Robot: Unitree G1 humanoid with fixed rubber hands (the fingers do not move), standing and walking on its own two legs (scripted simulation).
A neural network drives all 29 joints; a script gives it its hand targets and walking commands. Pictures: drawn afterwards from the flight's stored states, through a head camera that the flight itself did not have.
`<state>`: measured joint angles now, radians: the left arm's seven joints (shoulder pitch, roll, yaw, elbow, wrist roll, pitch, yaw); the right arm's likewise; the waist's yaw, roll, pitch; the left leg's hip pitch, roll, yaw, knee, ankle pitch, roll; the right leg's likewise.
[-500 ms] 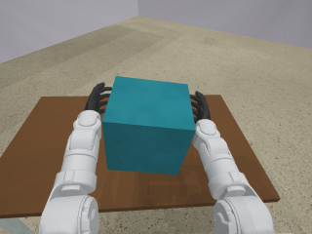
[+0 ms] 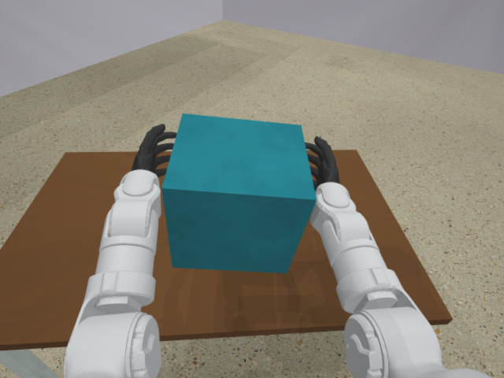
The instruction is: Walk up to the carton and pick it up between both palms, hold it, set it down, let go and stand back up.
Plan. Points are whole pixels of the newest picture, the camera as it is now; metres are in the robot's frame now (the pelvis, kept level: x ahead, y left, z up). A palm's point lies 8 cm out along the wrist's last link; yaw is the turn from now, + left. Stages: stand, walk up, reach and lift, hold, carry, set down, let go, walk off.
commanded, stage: reach and lift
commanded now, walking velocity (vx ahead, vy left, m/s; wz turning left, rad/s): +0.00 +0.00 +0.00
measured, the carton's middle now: (236, 196) +0.38 +0.02 +0.12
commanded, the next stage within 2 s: hold in 0.44 s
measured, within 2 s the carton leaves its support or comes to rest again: neither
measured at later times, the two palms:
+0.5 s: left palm (140, 166) +0.38 +0.17 +0.19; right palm (327, 176) +0.37 -0.12 +0.17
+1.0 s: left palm (129, 165) +0.35 +0.17 +0.21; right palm (328, 172) +0.35 -0.11 +0.19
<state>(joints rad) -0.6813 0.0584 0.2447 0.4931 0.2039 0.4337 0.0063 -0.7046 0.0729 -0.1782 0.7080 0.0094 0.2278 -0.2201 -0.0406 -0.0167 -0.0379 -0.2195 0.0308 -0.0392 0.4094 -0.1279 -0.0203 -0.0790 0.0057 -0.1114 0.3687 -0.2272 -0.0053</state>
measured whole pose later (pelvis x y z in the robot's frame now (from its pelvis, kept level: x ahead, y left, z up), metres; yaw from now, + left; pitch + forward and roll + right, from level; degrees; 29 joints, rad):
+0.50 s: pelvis +0.00 +0.00 +0.00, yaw +0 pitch -5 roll -1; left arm -0.69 0.06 0.25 0.41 0.21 0.53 0.01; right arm -0.72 0.07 -0.17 0.67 0.05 0.28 -0.22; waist -0.04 -0.02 -0.04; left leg -0.20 0.03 -0.04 0.41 -0.13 -0.02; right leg -0.06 0.01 -0.11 0.37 -0.23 -0.01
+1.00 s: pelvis -0.02 +0.00 +0.00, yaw +0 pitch -7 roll -1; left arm -0.69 0.05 0.25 0.36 0.24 0.60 0.00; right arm -0.75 0.06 -0.17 0.65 0.06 0.33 -0.22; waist -0.04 -0.02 -0.05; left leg -0.18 0.03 -0.04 0.41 -0.11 -0.02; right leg -0.04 0.01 -0.11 0.37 -0.21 -0.01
